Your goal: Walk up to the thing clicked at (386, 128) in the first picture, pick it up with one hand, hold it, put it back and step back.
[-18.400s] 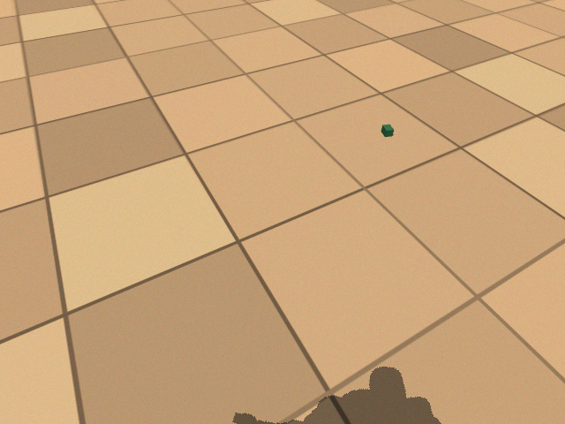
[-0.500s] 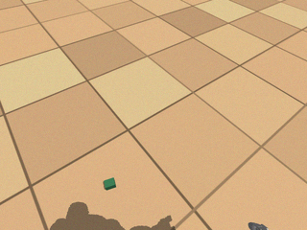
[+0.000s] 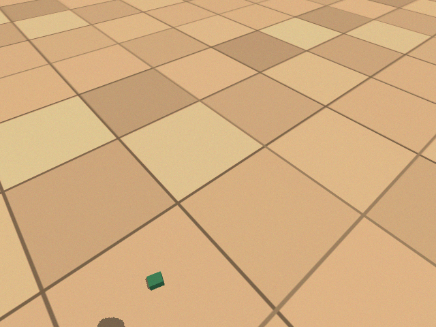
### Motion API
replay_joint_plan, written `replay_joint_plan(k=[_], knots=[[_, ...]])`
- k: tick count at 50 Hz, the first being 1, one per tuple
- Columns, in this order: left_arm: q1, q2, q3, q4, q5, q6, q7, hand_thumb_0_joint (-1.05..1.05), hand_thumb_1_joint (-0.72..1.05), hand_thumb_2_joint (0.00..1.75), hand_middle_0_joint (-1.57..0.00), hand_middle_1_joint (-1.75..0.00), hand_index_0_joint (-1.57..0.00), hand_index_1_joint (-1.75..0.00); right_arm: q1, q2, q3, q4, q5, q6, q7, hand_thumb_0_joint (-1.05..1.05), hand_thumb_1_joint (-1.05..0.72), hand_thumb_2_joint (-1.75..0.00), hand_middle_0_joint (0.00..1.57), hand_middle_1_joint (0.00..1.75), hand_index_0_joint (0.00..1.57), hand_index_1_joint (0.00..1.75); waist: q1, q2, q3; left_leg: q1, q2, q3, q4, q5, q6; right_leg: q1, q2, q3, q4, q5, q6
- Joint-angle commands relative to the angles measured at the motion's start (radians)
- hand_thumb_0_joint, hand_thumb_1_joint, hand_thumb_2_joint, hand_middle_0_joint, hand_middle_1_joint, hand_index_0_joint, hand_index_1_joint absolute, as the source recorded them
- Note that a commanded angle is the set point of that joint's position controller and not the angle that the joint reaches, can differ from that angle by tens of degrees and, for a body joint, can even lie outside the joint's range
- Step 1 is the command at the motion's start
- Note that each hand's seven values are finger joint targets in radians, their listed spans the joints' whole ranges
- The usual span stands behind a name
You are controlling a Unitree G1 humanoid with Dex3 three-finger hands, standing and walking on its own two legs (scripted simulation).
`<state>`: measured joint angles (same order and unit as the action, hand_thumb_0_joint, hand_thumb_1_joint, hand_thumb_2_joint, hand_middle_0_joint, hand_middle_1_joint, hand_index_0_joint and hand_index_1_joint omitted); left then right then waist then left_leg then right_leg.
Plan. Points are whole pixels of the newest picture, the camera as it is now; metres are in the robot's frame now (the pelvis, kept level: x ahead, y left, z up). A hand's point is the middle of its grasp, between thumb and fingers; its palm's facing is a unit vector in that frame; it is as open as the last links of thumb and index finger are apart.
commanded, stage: walk up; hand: left
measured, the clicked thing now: (155, 280) +0.48 +0.29 -0.76
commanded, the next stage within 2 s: stand in 0.56 s
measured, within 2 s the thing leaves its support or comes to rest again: neither
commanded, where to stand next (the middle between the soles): +0.08 +0.00 m, yaw +0 degrees
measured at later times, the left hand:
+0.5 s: hand out of the picture +0.09 +0.25 -0.15, palm faces -0.03 -0.94 -0.34, open 7.4 cm
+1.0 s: hand out of the picture +0.09 +0.25 -0.15, palm faces -0.04 -0.93 -0.35, open 7.4 cm
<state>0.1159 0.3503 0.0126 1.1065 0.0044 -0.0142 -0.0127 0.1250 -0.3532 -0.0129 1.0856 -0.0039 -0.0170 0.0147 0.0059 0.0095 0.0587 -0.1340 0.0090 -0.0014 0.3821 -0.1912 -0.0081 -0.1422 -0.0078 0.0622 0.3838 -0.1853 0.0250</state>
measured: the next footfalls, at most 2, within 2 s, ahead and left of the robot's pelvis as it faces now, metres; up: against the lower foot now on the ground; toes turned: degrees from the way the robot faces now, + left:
none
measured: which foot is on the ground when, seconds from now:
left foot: down 0.00-1.00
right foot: down 0.00-1.00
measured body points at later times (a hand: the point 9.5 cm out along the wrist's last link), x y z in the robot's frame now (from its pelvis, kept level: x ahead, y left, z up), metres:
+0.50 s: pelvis +0.01 +0.00 +0.00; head +0.02 +0.00 +0.45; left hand +0.09 +0.30 -0.13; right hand +0.08 -0.30 -0.13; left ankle +0.01 +0.13 -0.74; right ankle +0.02 -0.14 -0.74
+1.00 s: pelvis +0.02 +0.00 +0.00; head +0.03 +0.00 +0.45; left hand +0.10 +0.30 -0.13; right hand +0.09 -0.30 -0.13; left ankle +0.01 +0.13 -0.74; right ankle +0.02 -0.14 -0.74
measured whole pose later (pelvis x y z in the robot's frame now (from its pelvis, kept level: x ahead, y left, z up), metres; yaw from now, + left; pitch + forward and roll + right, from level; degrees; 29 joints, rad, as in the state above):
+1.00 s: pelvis +0.02 +0.00 +0.00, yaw +0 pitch -2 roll +0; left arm 0.10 0.36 -0.01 1.13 0.01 -0.01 0.00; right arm 0.10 -0.35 -0.01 1.14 0.00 -0.01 0.02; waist 0.00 0.00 0.06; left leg -0.11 0.01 0.00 0.33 -0.18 -0.01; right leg -0.13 -0.01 0.06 0.34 -0.18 0.02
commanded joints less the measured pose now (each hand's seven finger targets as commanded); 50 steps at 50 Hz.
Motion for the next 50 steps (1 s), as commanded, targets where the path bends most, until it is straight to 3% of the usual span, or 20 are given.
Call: replay_joint_plan(k=[1,11,26,30,32,39,43,50], knots=[[-0.05,0.203,0.038,-0.044,-0.002,-0.02,0.013,0.0,0.9,0.9,-0.2,-0.3,-0.2,-0.3,-0.063,-0.212,-0.043,-0.06,-0.005,-0.022,-0.016,0.0,-0.9,-0.9,0.2,0.3,0.2,0.3,-0.002,-0.008,-0.058,-0.009,0.102,-0.099,-0.097,0.002,0.039,0.004,-0.086,0.077,-0.081,0.065,-0.049],[-0.065,0.206,0.039,-0.029,0.002,-0.019,0.014,0.0,0.9,0.9,-0.2,-0.3,-0.2,-0.3,-0.055,-0.211,-0.044,-0.041,-0.005,-0.021,-0.015,0.0,-0.9,-0.9,0.2,0.3,0.2,0.3,-0.007,-0.019,-0.057,0.004,0.104,-0.089,-0.104,0.001,0.038,-0.007,-0.086,0.086,-0.092,0.054,-0.048],[-0.07,0.201,0.037,-0.023,0.0,-0.018,0.02,0.0,0.9,0.9,-0.2,-0.3,-0.2,-0.3,-0.054,-0.205,-0.046,-0.032,-0.003,-0.017,-0.017,0.0,-0.9,-0.9,0.2,0.3,0.2,0.3,-0.013,-0.021,-0.103,0.056,0.11,-0.07,-0.089,0.117,0.037,0.018,-0.09,0.076,-0.073,0.182,-0.041],[-0.06,0.205,0.031,-0.022,0.0,-0.018,0.02,0.0,0.9,0.9,-0.2,-0.3,-0.2,-0.3,-0.06,-0.213,-0.041,-0.022,-0.005,-0.014,-0.018,0.0,-0.9,-0.9,0.2,0.3,0.2,0.3,-0.011,-0.001,-0.066,0.018,0.116,-0.084,-0.115,0.066,0.03,0.011,-0.099,0.076,-0.088,0.112,-0.037],[-0.059,0.213,0.031,-0.025,0.004,-0.018,0.02,0.0,0.9,0.9,-0.2,-0.3,-0.2,-0.3,-0.058,-0.21,-0.041,-0.022,-0.006,-0.015,-0.018,0.0,-0.9,-0.9,0.2,0.3,0.2,0.3,-0.013,-0.015,-0.082,0.049,0.12,-0.081,-0.108,0.114,0.026,0.003,-0.1,0.073,-0.084,0.132,-0.041],[-0.053,0.213,0.026,-0.029,0.003,-0.022,0.021,0.0,0.9,0.9,-0.2,-0.3,-0.2,-0.3,-0.058,-0.21,-0.038,-0.015,-0.004,-0.013,-0.015,0.0,-0.9,-0.9,0.2,0.3,0.2,0.3,-0.016,-0.024,-0.085,0.045,0.115,-0.08,-0.113,0.081,0.029,0.005,-0.104,0.071,-0.098,0.116,-0.037],[-0.053,0.215,0.023,-0.034,0.003,-0.026,0.022,0.0,0.9,0.9,-0.2,-0.3,-0.2,-0.3,-0.071,-0.209,-0.038,-0.014,-0.003,-0.014,-0.014,0.0,-0.9,-0.9,0.2,0.3,0.2,0.3,-0.014,-0.029,-0.111,0.079,0.121,-0.08,-0.09,0.173,0.028,0.019,-0.109,0.065,-0.087,0.204,-0.04],[-0.044,0.216,0.019,-0.039,0.003,-0.023,0.024,0.0,0.9,0.9,-0.2,-0.3,-0.2,-0.3,-0.068,-0.213,-0.038,-0.008,-0.002,-0.009,-0.014,0.0,-0.9,-0.9,0.2,0.3,0.2,0.3,-0.014,-0.013,-0.086,0.062,0.117,-0.08,-0.102,0.113,0.026,0.004,-0.109,0.068,-0.104,0.146,-0.039]])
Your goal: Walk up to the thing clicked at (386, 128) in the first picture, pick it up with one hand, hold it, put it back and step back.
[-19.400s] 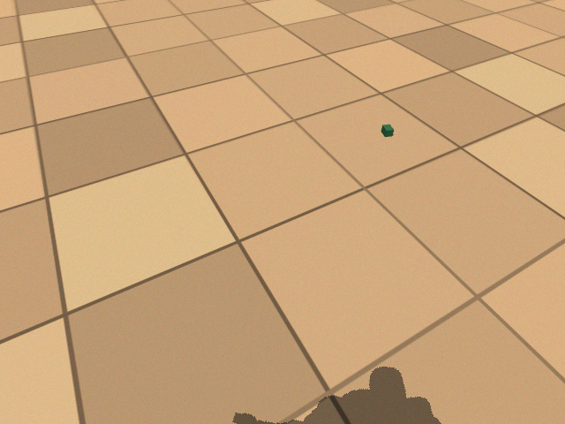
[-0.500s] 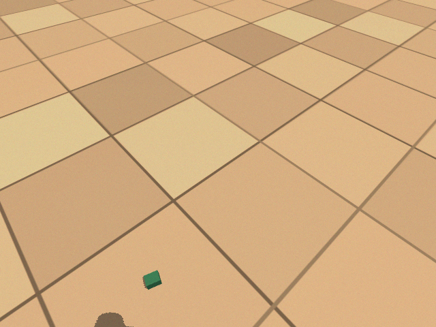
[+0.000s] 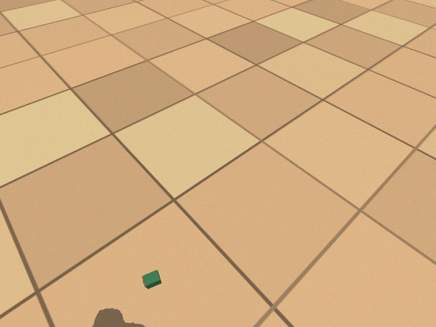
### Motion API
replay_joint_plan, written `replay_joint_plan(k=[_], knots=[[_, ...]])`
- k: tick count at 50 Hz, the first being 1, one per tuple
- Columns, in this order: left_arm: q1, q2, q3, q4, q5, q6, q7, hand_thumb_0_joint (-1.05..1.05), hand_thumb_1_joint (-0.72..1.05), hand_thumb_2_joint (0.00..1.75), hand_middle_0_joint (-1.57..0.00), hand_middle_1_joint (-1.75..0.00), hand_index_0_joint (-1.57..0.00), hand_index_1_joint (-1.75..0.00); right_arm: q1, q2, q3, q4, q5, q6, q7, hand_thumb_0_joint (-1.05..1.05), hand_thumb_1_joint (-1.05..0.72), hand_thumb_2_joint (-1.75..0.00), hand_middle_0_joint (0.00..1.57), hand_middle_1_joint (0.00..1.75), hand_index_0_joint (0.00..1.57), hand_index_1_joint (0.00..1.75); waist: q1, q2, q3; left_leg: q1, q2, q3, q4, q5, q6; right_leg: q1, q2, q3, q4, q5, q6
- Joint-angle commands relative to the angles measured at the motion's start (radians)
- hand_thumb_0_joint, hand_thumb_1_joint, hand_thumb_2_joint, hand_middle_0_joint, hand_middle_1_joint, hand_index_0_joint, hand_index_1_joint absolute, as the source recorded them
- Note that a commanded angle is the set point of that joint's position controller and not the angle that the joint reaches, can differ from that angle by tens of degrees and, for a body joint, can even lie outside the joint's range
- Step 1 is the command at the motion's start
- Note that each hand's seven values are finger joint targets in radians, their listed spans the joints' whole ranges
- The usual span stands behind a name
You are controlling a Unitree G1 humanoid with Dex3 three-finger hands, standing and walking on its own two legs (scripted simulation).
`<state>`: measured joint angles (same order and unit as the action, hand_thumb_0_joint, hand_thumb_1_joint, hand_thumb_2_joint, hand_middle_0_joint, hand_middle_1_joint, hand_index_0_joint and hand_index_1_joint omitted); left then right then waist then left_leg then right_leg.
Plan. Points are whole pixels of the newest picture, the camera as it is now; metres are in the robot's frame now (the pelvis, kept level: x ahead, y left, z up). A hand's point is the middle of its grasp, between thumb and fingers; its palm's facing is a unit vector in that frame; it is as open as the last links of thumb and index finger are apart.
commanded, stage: stand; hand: left
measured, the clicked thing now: (152, 279) +0.46 +0.29 -0.76
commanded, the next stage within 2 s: rise first in 1.76 s
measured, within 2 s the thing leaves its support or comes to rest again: neither
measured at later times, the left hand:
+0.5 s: hand out of the picture +0.08 +0.25 -0.16, palm faces -0.04 -0.94 -0.35, open 7.4 cm
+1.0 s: hand out of the picture +0.06 +0.26 -0.16, palm faces -0.04 -0.93 -0.35, open 7.4 cm
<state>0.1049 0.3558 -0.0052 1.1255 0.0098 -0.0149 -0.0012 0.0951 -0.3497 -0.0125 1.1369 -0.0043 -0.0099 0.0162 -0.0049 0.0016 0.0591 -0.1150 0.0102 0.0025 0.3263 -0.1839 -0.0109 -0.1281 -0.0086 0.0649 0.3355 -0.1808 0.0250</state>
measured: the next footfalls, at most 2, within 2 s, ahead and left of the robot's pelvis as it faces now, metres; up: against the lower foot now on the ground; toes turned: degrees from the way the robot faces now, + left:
none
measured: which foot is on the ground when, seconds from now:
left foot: down 0.00-1.00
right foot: down 0.00-1.00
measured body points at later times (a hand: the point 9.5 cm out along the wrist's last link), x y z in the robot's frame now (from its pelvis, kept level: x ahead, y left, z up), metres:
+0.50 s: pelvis +0.00 +0.00 +0.00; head +0.01 +0.00 +0.45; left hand +0.08 +0.30 -0.13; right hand +0.08 -0.30 -0.13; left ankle +0.00 +0.13 -0.75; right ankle +0.00 -0.14 -0.75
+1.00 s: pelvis +0.00 +0.00 +0.00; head +0.01 +0.00 +0.45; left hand +0.06 +0.30 -0.13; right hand +0.06 -0.30 -0.14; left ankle +0.00 +0.13 -0.75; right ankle +0.00 -0.14 -0.75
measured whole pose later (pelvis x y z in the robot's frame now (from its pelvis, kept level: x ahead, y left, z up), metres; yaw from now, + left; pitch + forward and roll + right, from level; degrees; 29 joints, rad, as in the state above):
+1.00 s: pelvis +0.00 +0.00 +0.00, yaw +0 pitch -2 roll +0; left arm 0.14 0.36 -0.01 1.11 0.01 -0.01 0.00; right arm 0.12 -0.35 -0.01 1.14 0.00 -0.01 0.01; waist 0.00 0.00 0.06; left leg -0.11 0.01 0.00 0.32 -0.18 -0.01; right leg -0.13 -0.01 0.06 0.34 -0.18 0.03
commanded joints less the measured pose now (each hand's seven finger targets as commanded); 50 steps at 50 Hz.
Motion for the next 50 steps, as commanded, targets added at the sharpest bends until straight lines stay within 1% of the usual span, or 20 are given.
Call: replay_joint_plan(k=[1,2,3,4,6,8,10,14,16,20,23,24,25,29,33,37,39,44,46,50], knots=[[-0.033,0.214,0.039,-0.056,-0.002,-0.023,0.013,0.0,0.9,0.9,-0.2,-0.3,-0.2,-0.3,-0.039,-0.219,-0.039,-0.059,-0.002,-0.016,-0.016,0.0,-0.9,-0.9,0.2,0.3,0.2,0.3,-0.005,-0.003,-0.093,0.045,0.116,-0.085,-0.042,0.112,0.032,-0.002,-0.108,0.063,-0.053,0.155,-0.038],[-0.036,0.22,0.039,-0.058,-0.002,-0.023,0.013,0.0,0.9,0.9,-0.2,-0.3,-0.2,-0.3,-0.038,-0.21,-0.037,-0.061,-0.004,-0.017,-0.016,0.0,-0.9,-0.9,0.2,0.3,0.2,0.3,-0.005,-0.018,-0.105,0.058,0.119,-0.085,-0.043,0.151,0.029,0.0,-0.106,0.059,-0.042,0.179,-0.041],[-0.029,0.212,0.038,-0.055,-0.004,-0.022,0.013,0.0,0.9,0.9,-0.2,-0.3,-0.2,-0.3,-0.038,-0.216,-0.037,-0.058,-0.002,-0.016,-0.015,0.0,-0.9,-0.9,0.2,0.3,0.2,0.3,-0.003,0.004,-0.089,0.043,0.113,-0.081,-0.047,0.11,0.028,-0.01,-0.106,0.063,-0.056,0.149,-0.038],[-0.038,0.224,0.041,-0.057,-0.004,-0.02,0.014,0.0,0.9,0.9,-0.2,-0.3,-0.2,-0.3,-0.031,-0.211,-0.037,-0.058,-0.002,-0.016,-0.016,0.0,-0.9,-0.9,0.2,0.3,0.2,0.3,-0.007,-0.014,-0.094,0.035,0.113,-0.082,-0.053,0.089,0.028,0.0,-0.104,0.062,-0.051,0.127,-0.042],[-0.025,0.209,0.038,-0.058,-0.003,-0.021,0.013,0.0,0.9,0.9,-0.2,-0.3,-0.2,-0.3,-0.042,-0.223,-0.041,-0.06,-0.002,-0.017,-0.016,0.0,-0.9,-0.9,0.2,0.3,0.2,0.3,0.001,0.007,-0.113,0.052,0.119,-0.083,-0.043,0.142,0.034,0.014,-0.106,0.057,-0.039,0.174,-0.044],[-0.018,0.209,0.037,-0.057,-0.005,-0.023,0.013,0.0,0.9,0.9,-0.2,-0.3,-0.2,-0.3,-0.04,-0.219,-0.039,-0.059,0.0,-0.019,-0.016,0.0,-0.9,-0.9,0.2,0.3,0.2,0.3,0.0,-0.004,-0.117,0.058,0.12,-0.083,-0.034,0.201,0.03,0.025,-0.108,0.056,-0.034,0.228,-0.043],[-0.023,0.21,0.037,-0.059,-0.003,-0.023,0.014,0.0,0.9,0.9,-0.2,-0.3,-0.2,-0.3,-0.035,-0.219,-0.04,-0.06,0.0,-0.018,-0.018,0.0,-0.9,-0.9,0.2,0.3,0.2,0.3,-0.005,-0.007,-0.118,0.065,0.12,-0.079,-0.03,0.205,0.029,0.025,-0.107,0.053,-0.03,0.237,-0.043],[-0.026,0.215,0.039,-0.061,-0.003,-0.023,0.017,0.0,0.9,0.9,-0.2,-0.3,-0.2,-0.3,-0.034,-0.214,-0.038,-0.062,0.0,-0.013,-0.018,0.0,-0.9,-0.9,0.2,0.3,0.2,0.3,-0.005,-0.01,-0.101,0.045,0.117,-0.079,-0.034,0.166,0.03,0.027,-0.111,0.057,-0.041,0.213,-0.041],[-0.022,0.212,0.038,-0.06,-0.005,-0.019,0.015,0.0,0.9,0.9,-0.2,-0.3,-0.2,-0.3,-0.035,-0.214,-0.037,-0.061,-0.002,-0.013,-0.019,0.0,-0.9,-0.9,0.2,0.3,0.2,0.3,-0.002,-0.004,-0.078,0.039,0.113,-0.079,-0.045,0.128,0.027,0.0,-0.106,0.059,-0.053,0.164,-0.041],[-0.016,0.206,0.038,-0.063,-0.003,-0.019,0.014,0.0,0.9,0.9,-0.2,-0.3,-0.2,-0.3,-0.041,-0.222,-0.039,-0.064,0.0,-0.016,-0.019,0.0,-0.9,-0.9,0.2,0.3,0.2,0.3,0.001,0.012,-0.102,0.045,0.118,-0.082,-0.043,0.168,0.03,0.026,-0.106,0.053,-0.04,0.201,-0.041],[-0.019,0.215,0.04,-0.063,-0.002,-0.02,0.014,0.0,0.9,0.9,-0.2,-0.3,-0.2,-0.3,-0.04,-0.214,-0.037,-0.068,-0.001,-0.018,-0.02,0.0,-0.9,-0.9,0.2,0.3,0.2,0.3,0.0,-0.012,-0.108,0.066,0.12,-0.079,-0.036,0.19,0.03,0.021,-0.109,0.054,-0.035,0.222,-0.042],[-0.022,0.213,0.039,-0.062,-0.003,-0.019,0.015,0.0,0.9,0.9,-0.2,-0.3,-0.2,-0.3,-0.035,-0.209,-0.035,-0.064,0.0,-0.016,-0.019,0.0,-0.9,-0.9,0.2,0.3,0.2,0.3,-0.003,-0.016,-0.085,0.046,0.115,-0.081,-0.043,0.156,0.025,0.008,-0.105,0.053,-0.047,0.192,-0.04],[-0.026,0.214,0.04,-0.064,-0.004,-0.018,0.014,0.0,0.9,0.9,-0.2,-0.3,-0.2,-0.3,-0.03,-0.214,-0.035,-0.062,-0.001,-0.017,-0.02,0.0,-0.9,-0.9,0.2,0.3,0.2,0.3,-0.002,0.004,-0.082,0.044,0.115,-0.078,-0.049,0.142,0.029,0.013,-0.109,0.06,-0.047,0.18,-0.041],[-0.021,0.214,0.042,-0.064,-0.003,-0.016,0.014,0.0,0.9,0.9,-0.2,-0.3,-0.2,-0.3,-0.033,-0.218,-0.039,-0.065,-0.002,-0.014,-0.018,0.0,-0.9,-0.9,0.2,0.3,0.2,0.3,-0.001,-0.012,-0.072,0.027,0.112,-0.083,-0.062,0.079,0.031,0.002,-0.104,0.059,-0.06,0.111,-0.042],[-0.014,0.212,0.041,-0.068,-0.001,-0.017,0.012,0.0,0.9,0.9,-0.2,-0.3,-0.2,-0.3,-0.032,-0.219,-0.04,-0.065,-0.002,-0.015,-0.017,0.0,-0.9,-0.9,0.2,0.3,0.2,0.3,0.0,-0.008,-0.089,0.048,0.116,-0.082,-0.053,0.1,0.031,0.001,-0.105,0.06,-0.057,0.126,-0.043],[-0.013,0.213,0.041,-0.067,-0.003,-0.016,0.012,0.0,0.9,0.9,-0.2,-0.3,-0.2,-0.3,-0.026,-0.219,-0.038,-0.06,-0.003,-0.015,-0.016,0.0,-0.9,-0.9,0.2,0.3,0.2,0.3,-0.002,0.01,-0.069,0.027,0.111,-0.083,-0.062,0.059,0.031,-0.005,-0.104,0.063,-0.063,0.099,-0.043],[-0.008,0.215,0.041,-0.068,-0.002,-0.018,0.012,0.0,0.9,0.9,-0.2,-0.3,-0.2,-0.3,-0.033,-0.22,-0.04,-0.062,-0.002,-0.016,-0.016,0.0,-0.9,-0.9,0.2,0.3,0.2,0.3,0.001,-0.006,-0.074,0.042,0.114,-0.088,-0.056,0.098,0.032,-0.006,-0.103,0.062,-0.058,0.124,-0.043],[-0.002,0.214,0.04,-0.067,-0.004,-0.015,0.011,0.0,0.9,0.9,-0.2,-0.3,-0.2,-0.3,-0.016,-0.219,-0.037,-0.057,-0.003,-0.016,-0.017,0.0,-0.9,-0.9,0.2,0.3,0.2,0.3,-0.001,0.008,-0.056,0.017,0.109,-0.087,-0.069,0.045,0.029,-0.011,-0.102,0.066,-0.062,0.078,-0.044],[-0.006,0.218,0.042,-0.067,0.0,-0.012,0.011,0.0,0.9,0.9,-0.2,-0.3,-0.2,-0.3,-0.031,-0.215,-0.039,-0.063,-0.004,-0.016,-0.018,0.0,-0.9,-0.9,0.2,0.3,0.2,0.3,0.003,-0.005,-0.064,0.028,0.113,-0.092,-0.068,0.053,0.029,-0.022,-0.099,0.06,-0.052,0.07,-0.048],[0.001,0.215,0.041,-0.066,-0.001,-0.014,0.01,0.0,0.9,0.9,-0.2,-0.3,-0.2,-0.3,-0.017,-0.219,-0.038,-0.061,-0.003,-0.017,-0.018,0.0,-0.9,-0.9,0.2,0.3,0.2,0.3,0.0,0.003,-0.076,0.026,0.114,-0.088,-0.061,0.063,0.034,-0.001,-0.104,0.065,-0.05,0.099,-0.046]])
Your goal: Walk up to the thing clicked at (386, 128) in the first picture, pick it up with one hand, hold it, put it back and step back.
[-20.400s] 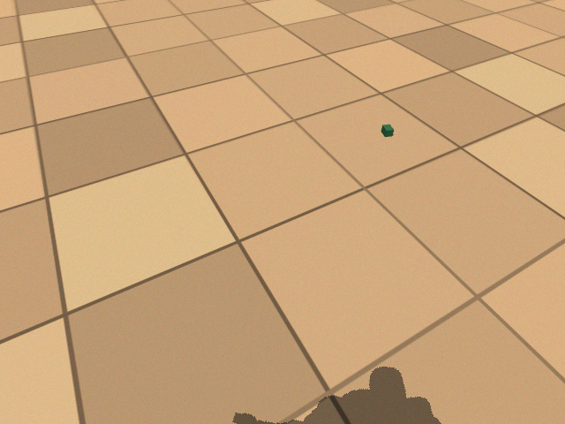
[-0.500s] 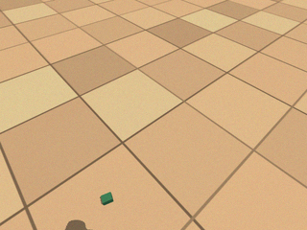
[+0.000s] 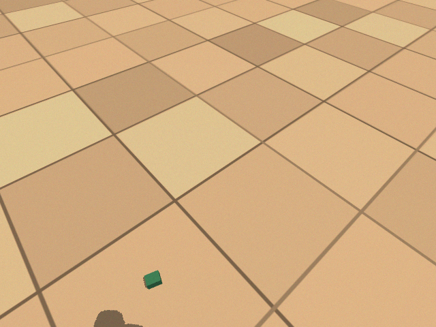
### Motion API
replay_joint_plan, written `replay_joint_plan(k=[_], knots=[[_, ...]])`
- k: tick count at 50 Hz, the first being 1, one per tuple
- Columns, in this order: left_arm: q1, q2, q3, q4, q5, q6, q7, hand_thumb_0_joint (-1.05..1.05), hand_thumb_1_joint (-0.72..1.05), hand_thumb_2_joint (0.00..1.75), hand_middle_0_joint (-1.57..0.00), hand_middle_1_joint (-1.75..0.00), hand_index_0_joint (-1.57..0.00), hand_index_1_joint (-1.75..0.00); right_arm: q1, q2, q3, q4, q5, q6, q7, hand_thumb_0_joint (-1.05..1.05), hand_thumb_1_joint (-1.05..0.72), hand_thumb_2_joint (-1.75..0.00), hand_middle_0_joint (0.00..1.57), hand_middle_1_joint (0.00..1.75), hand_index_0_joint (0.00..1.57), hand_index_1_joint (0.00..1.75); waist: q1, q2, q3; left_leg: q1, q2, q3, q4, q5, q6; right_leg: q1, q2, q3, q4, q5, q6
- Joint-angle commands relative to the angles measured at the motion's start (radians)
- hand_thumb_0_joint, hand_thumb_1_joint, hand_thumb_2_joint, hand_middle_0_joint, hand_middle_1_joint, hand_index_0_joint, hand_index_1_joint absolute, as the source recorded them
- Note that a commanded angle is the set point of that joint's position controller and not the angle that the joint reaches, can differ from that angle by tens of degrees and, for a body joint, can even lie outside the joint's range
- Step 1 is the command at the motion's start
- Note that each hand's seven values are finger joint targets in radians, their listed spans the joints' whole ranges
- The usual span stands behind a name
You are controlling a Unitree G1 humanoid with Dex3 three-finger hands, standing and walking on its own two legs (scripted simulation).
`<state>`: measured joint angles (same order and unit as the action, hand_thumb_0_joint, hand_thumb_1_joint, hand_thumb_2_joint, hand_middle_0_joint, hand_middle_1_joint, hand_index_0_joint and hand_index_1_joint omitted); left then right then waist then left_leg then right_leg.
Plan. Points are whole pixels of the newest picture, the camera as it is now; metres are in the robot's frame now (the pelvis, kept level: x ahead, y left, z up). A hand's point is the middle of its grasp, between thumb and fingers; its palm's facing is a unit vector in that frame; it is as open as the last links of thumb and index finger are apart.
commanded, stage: stand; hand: left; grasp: from above
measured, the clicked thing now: (153, 279) +0.47 +0.29 -0.76
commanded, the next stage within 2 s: rise first in 0.76 s
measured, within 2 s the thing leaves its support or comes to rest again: neither
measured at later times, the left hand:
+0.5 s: hand out of the picture +0.08 +0.25 -0.16, palm faces -0.04 -0.94 -0.35, open 7.4 cm
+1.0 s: hand out of the picture +0.12 +0.25 -0.16, palm faces +0.05 -0.94 -0.34, open 7.6 cm
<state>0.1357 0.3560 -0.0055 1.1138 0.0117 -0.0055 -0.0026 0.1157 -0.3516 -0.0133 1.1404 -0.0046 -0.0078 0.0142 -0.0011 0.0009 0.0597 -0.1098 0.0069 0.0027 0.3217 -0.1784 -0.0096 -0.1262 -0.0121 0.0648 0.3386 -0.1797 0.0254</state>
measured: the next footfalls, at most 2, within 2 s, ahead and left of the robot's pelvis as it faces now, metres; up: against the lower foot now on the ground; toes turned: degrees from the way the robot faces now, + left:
none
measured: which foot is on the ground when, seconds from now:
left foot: down 0.00-1.00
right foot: down 0.00-1.00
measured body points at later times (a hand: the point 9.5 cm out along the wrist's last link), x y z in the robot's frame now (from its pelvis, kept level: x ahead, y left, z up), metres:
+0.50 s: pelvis +0.01 +0.00 +0.00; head +0.03 +0.00 +0.45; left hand +0.08 +0.30 -0.13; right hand +0.08 -0.30 -0.13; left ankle +0.00 +0.13 -0.75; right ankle +0.01 -0.14 -0.75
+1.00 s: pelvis -0.01 +0.00 -0.01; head +0.04 +0.00 +0.44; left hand +0.12 +0.30 -0.14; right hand +0.10 -0.28 -0.14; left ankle +0.00 +0.13 -0.75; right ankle +0.01 -0.14 -0.75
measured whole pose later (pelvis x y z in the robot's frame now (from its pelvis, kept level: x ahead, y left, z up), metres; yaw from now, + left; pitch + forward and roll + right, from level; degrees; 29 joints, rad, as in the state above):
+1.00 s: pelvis -0.01 +0.00 -0.01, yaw +2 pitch +2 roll +0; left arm 0.01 0.32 0.08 1.06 0.02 -0.03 0.00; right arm 0.18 -0.32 -0.01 0.91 0.04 -0.04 -0.02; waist -0.01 0.00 0.05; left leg -0.29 0.01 -0.03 0.48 -0.23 -0.01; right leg -0.28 -0.01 0.03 0.47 -0.23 0.02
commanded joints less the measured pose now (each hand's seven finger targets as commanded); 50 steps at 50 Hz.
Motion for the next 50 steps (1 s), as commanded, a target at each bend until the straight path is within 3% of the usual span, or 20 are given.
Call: replay_joint_plan(k=[1,3,11,13,22,28,36,42,43,44,45,46,47,48,49,50], knots=[[-0.025,0.214,0.04,-0.053,-0.003,-0.024,0.012,0.0,0.9,0.9,-0.2,-0.3,-0.2,-0.3,-0.044,-0.215,-0.036,-0.064,-0.001,-0.019,-0.015,0.0,-0.9,-0.9,0.2,0.3,0.2,0.3,0.0,-0.001,-0.072,0.021,0.116,-0.093,-0.058,0.069,0.031,-0.009,-0.098,0.061,-0.054,0.102,-0.044],[-0.03,0.215,0.04,-0.056,-0.004,-0.028,0.012,0.0,0.9,0.9,-0.2,-0.3,-0.2,-0.3,-0.035,-0.218,-0.036,-0.065,-0.001,-0.02,-0.015,0.0,-0.9,-0.9,0.2,0.3,0.2,0.3,-0.004,-0.009,-0.089,0.041,0.118,-0.089,-0.045,0.109,0.033,-0.001,-0.105,0.065,-0.051,0.145,-0.045],[-0.027,0.218,0.039,-0.054,-0.004,-0.027,0.014,0.0,0.9,0.9,-0.2,-0.3,-0.2,-0.3,-0.029,-0.211,-0.034,-0.063,-0.001,-0.015,-0.014,0.0,-0.9,-0.9,0.2,0.3,0.2,0.3,-0.004,-0.017,-0.06,0.008,0.108,-0.089,-0.051,0.052,0.029,-0.011,-0.101,0.062,-0.068,0.083,-0.043],[-0.032,0.219,0.041,-0.057,-0.004,-0.027,0.013,0.0,0.9,0.9,-0.2,-0.3,-0.2,-0.3,-0.029,-0.218,-0.035,-0.069,-0.003,-0.018,-0.016,0.0,-0.9,-0.9,0.2,0.3,0.2,0.3,-0.005,0.001,-0.087,0.031,0.116,-0.086,-0.042,0.104,0.032,0.006,-0.105,0.063,-0.052,0.145,-0.045],[-0.038,0.215,0.041,-0.06,-0.003,-0.028,0.016,0.0,0.9,0.9,-0.2,-0.3,-0.2,-0.3,-0.027,-0.219,-0.036,-0.073,-0.001,-0.02,-0.02,0.0,-0.9,-0.9,0.2,0.3,0.2,0.3,-0.008,0.004,-0.119,0.059,0.124,-0.079,-0.023,0.203,0.031,0.04,-0.111,0.053,-0.034,0.242,-0.044],[-0.04,0.211,0.042,-0.057,-0.005,-0.021,0.015,0.0,0.9,0.9,-0.2,-0.3,-0.2,-0.3,-0.033,-0.217,-0.034,-0.075,-0.002,-0.02,-0.022,0.0,-0.9,-0.9,0.2,0.3,0.2,0.3,-0.002,0.011,-0.088,0.035,0.12,-0.082,-0.043,0.16,0.028,0.026,-0.103,0.049,-0.042,0.182,-0.044],[-0.046,0.212,0.041,-0.06,-0.004,-0.027,0.017,0.0,0.9,0.9,-0.2,-0.3,-0.2,-0.3,-0.039,-0.211,-0.034,-0.079,0.0,-0.019,-0.02,0.0,-0.9,-0.9,0.2,0.3,0.2,0.3,-0.003,-0.009,-0.085,0.04,0.119,-0.085,-0.036,0.181,0.027,0.028,-0.107,0.049,-0.047,0.216,-0.043],[-0.038,0.215,0.042,-0.061,-0.004,-0.026,0.016,0.0,0.9,0.9,-0.2,-0.3,-0.2,-0.3,-0.039,-0.214,-0.035,-0.077,-0.002,-0.019,-0.02,0.0,-0.9,-0.9,0.2,0.3,0.2,0.3,0.0,-0.004,-0.085,0.046,0.119,-0.086,-0.042,0.155,0.027,0.02,-0.105,0.048,-0.055,0.182,-0.042],[-0.043,0.214,0.041,-0.059,-0.002,-0.025,0.017,0.0,0.88,0.83,-0.26,-0.37,-0.25,-0.38,-0.04,-0.213,-0.036,-0.079,-0.002,-0.017,-0.02,0.0,-0.87,-0.9,0.2,0.3,0.2,0.3,-0.004,-0.01,-0.082,0.032,0.118,-0.087,-0.045,0.139,0.027,0.02,-0.103,0.044,-0.058,0.163,-0.042],[-0.393,0.044,0.051,-0.41,-0.047,-0.125,0.031,0.0,0.8,0.91,-0.34,-0.43,-0.28,-0.46,-0.034,-0.048,0.008,-0.375,0.059,-0.072,-0.036,0.0,-0.95,-0.93,0.2,0.3,0.2,0.3,-0.107,0.006,-0.018,-0.12,-0.014,0.038,0.036,-0.022,0.019,-0.187,0.014,-0.062,0.002,0.035,-0.026],[-0.501,0.085,0.065,-0.32,-0.038,-0.112,0.034,0.0,0.72,0.95,-0.31,-0.49,-0.25,-0.54,0.026,-0.066,0.009,-0.31,0.061,-0.073,-0.044,0.0,-1.0,-0.92,0.2,0.3,0.2,0.3,-0.077,-0.013,-0.069,-0.119,-0.02,0.038,0.055,-0.041,0.022,-0.142,0.01,-0.067,0.012,0.006,-0.023],[-0.326,0.176,0.129,-0.14,-0.019,-0.07,0.039,0.0,0.64,0.92,-0.3,-0.55,-0.25,-0.6,0.052,-0.101,-0.003,-0.295,0.057,-0.063,-0.051,0.0,-1.0,-0.92,0.2,0.3,0.2,0.3,-0.061,-0.049,-0.034,-0.166,-0.025,0.037,0.075,-0.069,0.026,-0.162,0.018,-0.077,0.02,-0.041,-0.028],[-0.254,0.173,0.137,-0.092,-0.004,-0.054,0.021,0.0,0.56,0.9,-0.29,-0.62,-0.26,-0.65,0.062,-0.105,-0.02,-0.324,0.054,-0.053,-0.048,0.0,-0.98,-0.92,0.2,0.3,0.2,0.3,-0.034,-0.047,-0.04,-0.197,-0.015,0.038,0.113,-0.048,0.023,-0.184,0.026,-0.081,0.06,-0.039,-0.034],[-0.277,0.211,0.153,-0.138,0.021,-0.056,0.009,0.0,0.48,0.84,-0.29,-0.69,-0.28,-0.7,0.073,-0.108,-0.04,-0.347,0.043,-0.057,-0.052,0.0,-0.96,-0.91,0.2,0.3,0.2,0.3,-0.03,-0.038,-0.11,-0.208,-0.021,0.035,0.145,-0.022,0.024,-0.192,0.022,-0.076,0.091,-0.019,-0.036],[-0.316,0.287,0.205,-0.185,0.044,-0.065,0.003,0.0,0.4,0.82,-0.3,-0.72,-0.3,-0.73,0.092,-0.11,-0.055,-0.359,0.036,-0.063,-0.058,0.0,-0.94,-0.91,0.2,0.3,0.2,0.3,-0.017,0.0,-0.203,-0.205,-0.022,0.033,0.184,0.012,0.02,-0.18,0.016,-0.067,0.133,0.029,-0.034],[-0.239,0.269,0.209,-0.156,0.076,-0.052,-0.013,0.0,0.32,0.79,-0.3,-0.78,-0.31,-0.77,0.094,-0.102,-0.062,-0.391,0.028,-0.069,-0.055,0.0,-0.95,-0.91,0.2,0.3,0.2,0.3,-0.014,0.008,-0.27,-0.217,-0.026,0.026,0.218,0.057,0.017,-0.167,0.015,-0.07,0.179,0.073,-0.036]])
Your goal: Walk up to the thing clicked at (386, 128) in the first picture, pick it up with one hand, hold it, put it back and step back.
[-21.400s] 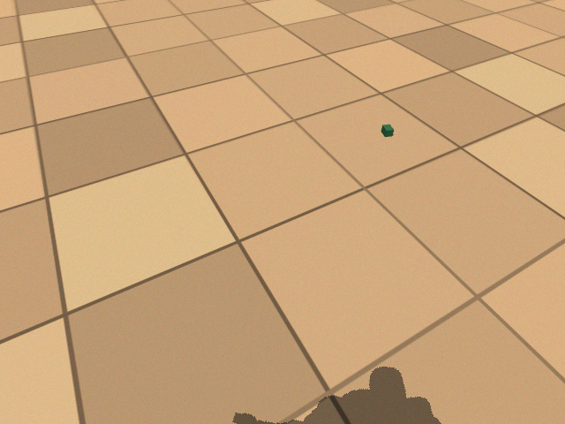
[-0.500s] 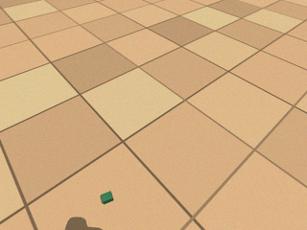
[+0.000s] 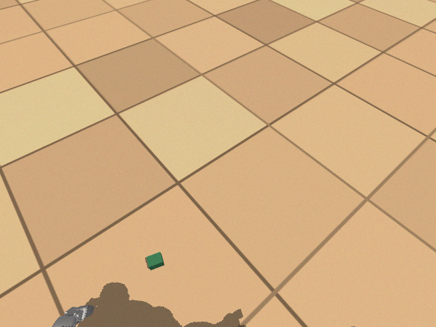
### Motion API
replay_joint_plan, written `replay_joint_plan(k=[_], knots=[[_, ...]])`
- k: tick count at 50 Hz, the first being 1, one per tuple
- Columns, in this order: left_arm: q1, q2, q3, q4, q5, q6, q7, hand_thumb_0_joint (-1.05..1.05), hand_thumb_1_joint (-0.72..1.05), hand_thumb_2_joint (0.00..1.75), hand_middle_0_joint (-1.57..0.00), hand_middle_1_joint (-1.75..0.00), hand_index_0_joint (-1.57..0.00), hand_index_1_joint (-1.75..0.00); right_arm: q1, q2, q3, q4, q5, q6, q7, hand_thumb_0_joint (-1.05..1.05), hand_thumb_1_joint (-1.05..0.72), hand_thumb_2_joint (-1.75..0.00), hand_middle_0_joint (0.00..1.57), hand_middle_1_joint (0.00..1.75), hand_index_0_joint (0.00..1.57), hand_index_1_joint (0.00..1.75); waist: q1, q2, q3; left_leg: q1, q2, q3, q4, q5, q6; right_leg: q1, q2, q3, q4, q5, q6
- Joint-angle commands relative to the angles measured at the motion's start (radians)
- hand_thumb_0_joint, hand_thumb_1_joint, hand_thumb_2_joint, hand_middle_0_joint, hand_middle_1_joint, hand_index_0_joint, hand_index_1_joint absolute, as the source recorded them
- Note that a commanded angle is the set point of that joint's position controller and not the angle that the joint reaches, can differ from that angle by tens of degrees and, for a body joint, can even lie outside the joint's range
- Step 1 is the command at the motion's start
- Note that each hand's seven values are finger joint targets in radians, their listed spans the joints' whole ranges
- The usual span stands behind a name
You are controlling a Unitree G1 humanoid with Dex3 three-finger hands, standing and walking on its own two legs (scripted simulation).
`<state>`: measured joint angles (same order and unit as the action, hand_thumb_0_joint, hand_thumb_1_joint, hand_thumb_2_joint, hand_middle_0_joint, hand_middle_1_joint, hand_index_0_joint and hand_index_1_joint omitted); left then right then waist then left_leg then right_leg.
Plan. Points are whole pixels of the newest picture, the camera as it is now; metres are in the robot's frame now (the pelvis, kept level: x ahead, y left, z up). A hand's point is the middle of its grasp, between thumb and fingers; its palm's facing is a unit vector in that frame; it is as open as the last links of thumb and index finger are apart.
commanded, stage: rise first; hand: left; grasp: from above
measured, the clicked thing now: (155, 261) +0.48 +0.28 -0.75
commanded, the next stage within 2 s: none
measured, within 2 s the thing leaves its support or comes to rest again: neither
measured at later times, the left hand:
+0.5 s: hand out of the picture +0.14 +0.27 -0.20, palm faces -0.13 -0.87 -0.47, open 13.0 cm
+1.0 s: hand out of the picture +0.17 +0.30 -0.30, palm faces -0.34 -0.67 -0.66, open 13.0 cm
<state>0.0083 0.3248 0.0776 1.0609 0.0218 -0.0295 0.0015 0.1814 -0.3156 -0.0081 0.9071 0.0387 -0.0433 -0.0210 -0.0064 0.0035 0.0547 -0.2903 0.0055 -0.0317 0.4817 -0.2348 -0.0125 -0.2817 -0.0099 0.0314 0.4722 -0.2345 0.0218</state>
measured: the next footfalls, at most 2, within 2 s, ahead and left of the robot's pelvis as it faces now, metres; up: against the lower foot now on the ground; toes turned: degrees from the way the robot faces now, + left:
none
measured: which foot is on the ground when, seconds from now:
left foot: down 0.00-1.00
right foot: down 0.00-1.00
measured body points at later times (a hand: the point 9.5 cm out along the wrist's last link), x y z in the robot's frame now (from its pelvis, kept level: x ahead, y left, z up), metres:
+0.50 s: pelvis +0.00 +0.01 -0.07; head +0.08 +0.02 +0.38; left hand +0.14 +0.31 -0.17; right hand +0.16 -0.24 -0.16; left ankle +0.01 +0.13 -0.74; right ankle +0.01 -0.13 -0.74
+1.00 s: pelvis -0.02 +0.00 -0.16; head +0.13 +0.02 +0.26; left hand +0.19 +0.34 -0.26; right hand +0.18 -0.25 -0.26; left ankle +0.01 +0.13 -0.74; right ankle +0.01 -0.13 -0.74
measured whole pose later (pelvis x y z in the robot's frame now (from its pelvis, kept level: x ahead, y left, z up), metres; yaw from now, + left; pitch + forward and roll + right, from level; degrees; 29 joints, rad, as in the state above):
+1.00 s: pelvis -0.02 +0.00 -0.16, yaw +0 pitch +27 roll -2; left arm 0.06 0.41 0.15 0.58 0.49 0.11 0.06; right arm 0.14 -0.27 -0.04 0.56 0.00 -0.19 0.01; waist -0.03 0.01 -0.17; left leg -1.32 -0.01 -0.06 1.49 -0.64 -0.02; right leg -1.30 0.00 0.01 1.46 -0.64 0.03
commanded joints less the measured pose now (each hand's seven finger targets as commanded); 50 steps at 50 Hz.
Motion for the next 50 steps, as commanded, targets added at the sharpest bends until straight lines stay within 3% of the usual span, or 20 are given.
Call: replay_joint_plan(k=[1,3,4,6,7,10,14,15,19,23,26,32,35,38,40,41,44,45,47,50], knots=[[-0.008,0.245,0.114,-0.039,0.092,-0.011,-0.031,0.0,0.24,0.77,-0.31,-0.83,-0.32,-0.81,0.052,-0.132,-0.074,-0.164,-0.022,-0.033,-0.014,0.0,-0.98,-0.91,0.2,0.3,0.2,0.3,0.004,-0.01,-0.276,-0.073,-0.029,0.053,0.096,0.131,0.017,-0.029,0.017,-0.039,0.083,0.14,-0.034],[0.039,0.256,0.142,-0.115,0.129,0.01,-0.034,0.0,0.08,0.79,-0.31,-0.83,-0.32,-0.83,0.049,-0.126,-0.088,-0.22,-0.02,-0.033,-0.008,0.0,-0.95,-0.91,0.2,0.3,0.2,0.3,0.049,0.044,-0.337,-0.08,-0.04,0.052,0.119,0.154,0.009,-0.024,0.019,-0.038,0.111,0.14,-0.041],[0.008,0.261,0.146,-0.178,0.135,0.024,-0.025,0.0,0.0,0.77,-0.31,-0.84,-0.32,-0.84,0.036,-0.124,-0.087,-0.249,-0.018,-0.033,-0.007,0.0,-0.94,-0.9,0.2,0.3,0.2,0.3,0.048,0.07,-0.35,-0.078,-0.038,0.049,0.117,0.14,0.005,-0.033,0.022,-0.04,0.113,0.118,-0.041],[0.032,0.188,0.104,-0.174,0.147,0.077,-0.012,0.0,-0.16,0.77,-0.31,-0.86,-0.32,-0.86,0.01,-0.111,-0.079,-0.292,-0.014,-0.032,-0.003,0.0,-0.92,-0.9,0.2,0.3,0.2,0.3,0.032,0.058,-0.274,-0.133,-0.034,0.04,0.119,0.073,0.003,-0.093,0.028,-0.049,0.117,0.046,-0.041],[-0.001,0.197,0.109,-0.231,0.154,0.1,-0.006,0.0,-0.24,0.79,-0.31,-0.86,-0.3,-0.86,0.006,-0.113,-0.08,-0.313,-0.012,-0.033,-0.001,0.0,-0.91,-0.9,0.2,0.3,0.2,0.3,0.021,0.042,-0.282,-0.149,-0.029,0.037,0.139,0.058,0.006,-0.114,0.028,-0.049,0.129,0.032,-0.039],[0.042,0.18,0.102,-0.299,0.162,0.156,0.001,0.0,-0.4,0.82,-0.33,-0.83,-0.3,-0.85,-0.005,-0.097,-0.078,-0.355,-0.009,-0.042,0.005,0.0,-0.93,-0.9,0.2,0.3,0.2,0.3,0.014,0.008,-0.259,-0.215,-0.019,0.03,0.184,-0.004,0.01,-0.193,0.032,-0.058,0.179,-0.035,-0.039],[0.019,0.174,0.101,-0.411,0.177,0.174,0.007,0.0,-0.39,0.79,-0.35,-0.8,-0.33,-0.82,0.019,-0.094,-0.084,-0.389,-0.014,-0.069,0.005,0.0,-0.94,-0.91,0.2,0.3,0.2,0.3,-0.016,-0.017,-0.274,-0.283,-0.012,0.022,0.271,-0.042,0.013,-0.292,0.034,-0.062,0.266,-0.069,-0.031],[0.029,0.189,0.118,-0.454,0.186,0.169,0.01,0.0,-0.41,0.8,-0.35,-0.8,-0.32,-0.83,0.025,-0.087,-0.085,-0.394,-0.016,-0.076,0.004,0.0,-0.95,-0.91,0.2,0.3,0.2,0.3,-0.005,0.006,-0.293,-0.296,-0.013,0.025,0.293,-0.038,0.013,-0.299,0.03,-0.059,0.291,-0.066,-0.033],[0.09,0.2,0.133,-0.595,0.217,0.169,0.02,0.0,-0.43,0.8,-0.34,-0.84,-0.32,-0.85,0.029,-0.08,-0.088,-0.431,-0.021,-0.1,-0.005,0.0,-0.97,-0.91,0.2,0.3,0.2,0.3,-0.012,0.044,-0.36,-0.313,-0.007,0.024,0.361,-0.008,0.013,-0.353,0.026,-0.052,0.363,-0.038,-0.035],[0.184,0.177,0.123,-0.65,0.246,0.199,0.024,0.0,-0.45,0.8,-0.35,-0.84,-0.33,-0.86,0.027,-0.078,-0.089,-0.45,-0.025,-0.114,-0.01,0.0,-0.99,-0.92,0.2,0.3,0.2,0.3,-0.016,0.071,-0.375,-0.332,0.005,0.001,0.394,0.007,0.007,-0.404,0.027,-0.058,0.42,-0.035,-0.039],[0.227,0.181,0.125,-0.726,0.248,0.223,0.029,0.0,-0.43,0.77,-0.36,-0.85,-0.35,-0.86,0.027,-0.073,-0.086,-0.463,-0.027,-0.12,-0.011,0.0,-1.01,-0.93,0.2,0.3,0.2,0.3,-0.01,0.077,-0.406,-0.36,0.005,0.001,0.438,0.043,0.01,-0.418,0.028,-0.059,0.455,-0.012,-0.039],[0.276,0.17,0.117,-0.788,0.267,0.256,0.038,0.0,-0.44,0.78,-0.34,-0.86,-0.33,-0.87,0.025,-0.068,-0.084,-0.487,-0.03,-0.133,-0.015,0.0,-1.01,-0.92,0.2,0.3,0.2,0.3,-0.019,0.065,-0.436,-0.415,0.011,-0.008,0.515,0.098,0.013,-0.483,0.028,-0.066,0.522,0.013,-0.042],[0.28,0.181,0.123,-0.804,0.285,0.259,0.045,0.0,-0.42,0.76,-0.34,-0.86,-0.34,-0.86,0.025,-0.068,-0.083,-0.495,-0.033,-0.143,-0.016,0.0,-1.01,-0.92,0.2,0.3,0.2,0.3,-0.014,0.088,-0.439,-0.447,0.009,-0.009,0.548,0.088,0.011,-0.523,0.029,-0.066,0.561,0.006,-0.044],[0.253,0.187,0.12,-0.782,0.305,0.251,0.049,0.0,-0.41,0.76,-0.33,-0.86,-0.33,-0.86,0.024,-0.067,-0.08,-0.496,-0.033,-0.15,-0.014,0.0,-1.0,-0.92,0.2,0.3,0.2,0.3,-0.03,0.063,-0.446,-0.509,0.003,-0.001,0.605,0.074,0.015,-0.56,0.028,-0.063,0.602,0.008,-0.042],[0.218,0.21,0.132,-0.762,0.331,0.237,0.052,0.0,-0.41,0.76,-0.34,-0.85,-0.34,-0.85,0.018,-0.07,-0.081,-0.492,-0.035,-0.155,-0.01,0.0,-1.0,-0.92,0.2,0.3,0.2,0.3,-0.027,0.067,-0.457,-0.558,0.001,0.001,0.657,0.069,0.018,-0.608,0.028,-0.061,0.646,0.005,-0.042],[0.187,0.205,0.124,-0.731,0.35,0.225,0.054,0.0,-0.42,0.77,-0.34,-0.85,-0.33,-0.85,0.011,-0.072,-0.08,-0.492,-0.034,-0.158,-0.008,0.0,-1.0,-0.92,0.2,0.3,0.2,0.3,-0.039,0.047,-0.456,-0.586,0.001,-0.004,0.676,0.053,0.019,-0.646,0.031,-0.063,0.671,-0.01,-0.042],[0.114,0.226,0.129,-0.634,0.418,0.175,0.062,0.0,-0.41,0.76,-0.36,-0.84,-0.35,-0.84,-0.007,-0.083,-0.081,-0.471,-0.038,-0.172,0.009,0.0,-1.01,-0.92,0.2,0.3,0.2,0.3,-0.035,0.06,-0.465,-0.689,-0.004,-0.009,0.768,0.02,0.018,-0.776,0.031,-0.064,0.784,-0.051,-0.047],[0.054,0.267,0.158,-0.622,0.436,0.15,0.068,0.0,-0.42,0.76,-0.35,-0.84,-0.34,-0.85,-0.015,-0.094,-0.089,-0.462,-0.04,-0.174,0.015,0.0,-1.0,-0.92,0.2,0.3,0.2,0.3,-0.023,0.077,-0.472,-0.738,-0.005,-0.01,0.803,-0.014,0.015,-0.833,0.03,-0.062,0.824,-0.084,-0.049],[0.017,0.266,0.147,-0.574,0.483,0.103,0.077,0.0,-0.4,0.76,-0.35,-0.84,-0.35,-0.84,-0.023,-0.099,-0.091,-0.449,-0.04,-0.18,0.026,0.0,-1.0,-0.92,0.2,0.3,0.2,0.3,-0.019,0.083,-0.518,-0.793,-0.01,-0.014,0.854,-0.052,0.012,-0.895,0.029,-0.061,0.89,-0.113,-0.05],[-0.086,0.311,0.144,-0.56,0.547,0.035,0.093,0.0,-0.38,0.76,-0.36,-0.83,-0.36,-0.84,-0.024,-0.118,-0.099,-0.421,-0.037,-0.186,0.035,0.0,-1.0,-0.92,0.2,0.3,0.2,0.3,-0.022,0.114,-0.624,-0.838,-0.012,-0.014,0.94,-0.037,0.011,-0.983,0.03,-0.058,0.986,-0.103,-0.052]])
